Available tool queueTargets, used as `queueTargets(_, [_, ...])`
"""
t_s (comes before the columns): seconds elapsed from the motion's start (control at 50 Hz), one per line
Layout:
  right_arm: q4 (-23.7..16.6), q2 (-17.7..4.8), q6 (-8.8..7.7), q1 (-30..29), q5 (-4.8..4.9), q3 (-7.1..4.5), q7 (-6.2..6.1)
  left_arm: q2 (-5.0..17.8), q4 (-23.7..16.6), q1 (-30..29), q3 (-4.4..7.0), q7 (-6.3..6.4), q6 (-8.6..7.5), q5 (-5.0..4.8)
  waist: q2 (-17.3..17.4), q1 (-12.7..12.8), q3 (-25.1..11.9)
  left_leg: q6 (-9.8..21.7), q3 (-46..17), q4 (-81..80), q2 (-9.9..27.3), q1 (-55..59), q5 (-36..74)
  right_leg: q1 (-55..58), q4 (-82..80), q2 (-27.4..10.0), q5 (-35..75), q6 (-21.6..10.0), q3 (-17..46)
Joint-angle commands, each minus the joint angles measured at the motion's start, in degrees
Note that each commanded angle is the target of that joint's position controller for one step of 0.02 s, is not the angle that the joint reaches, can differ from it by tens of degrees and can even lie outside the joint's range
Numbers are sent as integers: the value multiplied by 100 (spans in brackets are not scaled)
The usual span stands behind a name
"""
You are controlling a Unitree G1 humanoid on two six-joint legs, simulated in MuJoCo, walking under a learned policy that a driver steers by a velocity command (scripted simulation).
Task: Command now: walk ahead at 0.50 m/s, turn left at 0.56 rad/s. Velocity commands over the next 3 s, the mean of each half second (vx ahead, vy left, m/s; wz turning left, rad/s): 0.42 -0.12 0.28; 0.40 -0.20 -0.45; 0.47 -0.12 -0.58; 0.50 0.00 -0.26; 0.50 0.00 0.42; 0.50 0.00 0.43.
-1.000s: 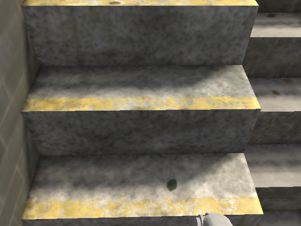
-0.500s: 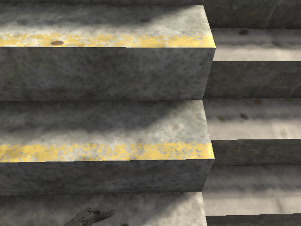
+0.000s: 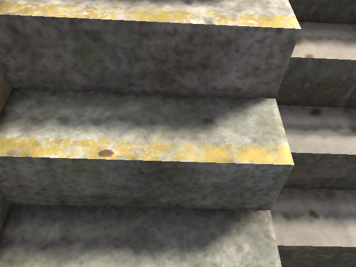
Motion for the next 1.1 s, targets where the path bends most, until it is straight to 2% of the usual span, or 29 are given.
queueTargets(0.02, [215,-246,41,1555,-113,111,-288,-652,-1283,-538,-426,-414,-75,61,1794,248,-1234,707,-3000,-4755,201,3120,4131,-3028,4184,1565,-1137,-83,720])
queueTargets(0.06, [221,61,-116,852,-262,185,-264,-774,-1253,-239,-378,-366,-228,184,483,675,-632,623,-3806,-4873,354,1739,3421,-3197,5137,1788,-474,-253,1036])
queueTargets(0.14, [713,-147,-661,1005,-341,39,-242,-767,-1908,-1362,-362,231,-23,195,-126,476,-228,642,-4045,-5364,714,1878,3890,-4609,6553,1625,-804,53,1555])
queueTargets(0.24, [809,-98,-740,735,-243,62,-299,-422,-1978,-1507,-308,624,637,-17,-259,805,-62,453,-3837,-6311,1362,2104,6398,-4457,5403,1422,-769,167,761])
queueTargets(0.28, [898,-337,-596,1165,-224,29,-436,-674,-1677,-917,-331,611,1214,31,-568,837,-430,-485,-3360,-6150,1440,4040,7167,-5481,5742,1419,184,416,287])
queueTargets(0.32, [816,-489,-702,1170,-215,43,-480,-640,-1876,-1469,-443,619,1171,69,-235,554,-327,-885,-2318,-6397,982,3981,8619,-5214,5064,1772,-539,430,-234])
queueTargets(0.36, [622,-482,-834,393,-220,55,-527,-464,-1788,-887,-469,591,1251,129,-39,1246,-751,-1271,-1579,-6274,838,3561,10399,-3462,2691,1839,-199,61,-612])
queueTargets(0.38, [559,-583,-836,-69,-167,-3,-620,-273,-1505,227,-373,686,1416,107,896,1730,-1173,-1767,-1269,-6121,961,3545,12468,-2493,2482,2021,-277,-107,-814])
queueTargets(0.4, [161,-869,-852,-1475,-49,-112,-675,222,-1168,1970,-255,695,1394,91,1388,2849,-1526,-2386,-660,-5263,758,2210,13796,-61,269,1694,-336,-603,-539])
queueTargets(0.42, [5,-619,-958,-1695,-9,-100,-689,543,-779,2834,-60,632,1402,-125,732,3092,-1777,-2164,-918,-3879,543,2035,12122,832,-1926,1390,297,-1376,-344])
queueTargets(0.44, [100,-334,-850,-1151,-76,-51,-589,310,-425,2325,-9,546,1358,-298,-1969,2843,-1373,-1471,-991,-1161,-108,1496,5137,1020,-3650,1113,2591,-1949,-38])
queueTargets(0.46, [-136,-104,-878,-1465,-436,53,-374,-429,-196,2345,-191,395,1102,-282,-1654,2851,51,-997,-658,1011,-637,542,1387,495,-5142,1084,2882,-2208,649])
queueTargets(0.48, [-489,703,-999,-1974,-548,236,-260,-805,495,2916,-236,362,774,-257,-272,2556,799,-360,-1010,3703,-893,-1102,952,799,-4585,1012,2865,-1922,498])
queueTargets(0.5, [-961,696,-1083,-1578,-472,266,-57,-254,264,2513,-170,552,542,-89,511,1501,424,-246,-1908,3809,-907,-2787,1522,1901,-3054,330,6231,-2026,2415])
queueTargets(0.54, [-708,731,-1156,-1113,-495,422,123,88,134,2553,-35,632,402,145,1995,1268,60,-330,-1762,3241,-542,-3504,2270,2320,-3152,276,5994,-1538,2200])
queueTargets(0.56, [-585,435,-1097,-989,-501,419,171,149,-171,1746,14,594,376,46,2208,1055,-46,-525,-1167,2094,-132,-2647,2601,1325,-3488,566,5269,-1243,1852])
queueTargets(0.6, [-1377,183,-670,-2298,-373,437,32,536,-278,969,140,555,135,0,749,1116,50,-868,-538,3006,718,-2190,2708,-549,-4607,-66,3985,-2124,3079])
queueTargets(0.66, [-2107,-43,-540,-3975,-353,360,-178,431,191,1960,278,599,41,-23,812,1879,297,-585,-930,3360,1348,-3382,1445,531,-4285,86,5010,-2204,2860])
queueTargets(0.7, [-2298,290,-674,-4116,-330,536,-202,370,216,2723,291,777,303,75,992,2165,-611,-546,-653,1936,1377,-2852,1891,1688,-3758,623,5386,-2040,2440])
queueTargets(0.76, [-1955,498,-393,-2687,-171,664,-231,586,-388,1406,446,683,464,92,813,1068,-1755,-314,-482,-2530,1038,1823,2506,-131,-3602,1159,7409,-1267,1776])
queueTargets(0.8, [-995,-158,-304,-297,54,164,-199,933,-683,1042,601,444,390,-234,918,-127,-3258,-290,-1085,-4699,1631,6125,4413,-1966,-558,1880,6076,-297,1675])
queueTargets(0.82, [-790,-738,-324,-516,124,-84,-161,415,-1008,763,440,255,344,-317,2766,-82,-4056,416,-3455,-5665,3010,7005,6292,-3192,2600,2908,-1095,263,1438])
queueTargets(0.84, [-711,-345,-257,-633,103,-34,-288,279,-924,615,314,276,199,8,1900,297,-4081,134,-3764,-4722,3140,6552,5783,-4056,4645,2530,-880,287,2072])
queueTargets(0.86, [-601,-174,-295,-908,-17,61,-450,18,-1082,615,292,192,187,120,2026,655,-3296,160,-3391,-4759,2939,6071,5027,-4671,5569,2502,-564,330,1698])
queueTargets(0.88, [-422,75,-358,-1153,-78,167,-655,-152,-1141,673,214,99,350,233,1402,1246,-1758,-72,-2953,-4870,3025,4882,4336,-5307,5457,2130,-232,114,1626])
queueTargets(0.92, [112,183,-514,-975,-122,63,-734,-148,-646,189,187,-232,697,538,-149,1402,-1112,-202,-2833,-4969,2884,3333,2911,-4928,6469,1799,589,-237,1518])
queueTargets(1.02, [674,-245,-865,-1750,-179,10,-111,-368,-1013,261,-40,268,1229,195,177,2414,-210,-719,-560,-6401,2535,1890,4042,-4157,4526,1687,554,-661,1255])
queueTargets(1.04, [810,-552,-782,-1883,-302,-33,-26,-345,-1122,207,-47,288,1298,-62,590,2580,-120,-603,-24,-7134,2465,1815,4706,-3338,2678,1569,13,-655,406])
queueTargets(1.1, [833,-1055,-654,-1684,17,-157,-83,-112,-866,1636,13,380,1405,-154,1695,2815,-878,-379,698,-6608,2388,2885,7945,-952,712,1163,-141,-791,-461])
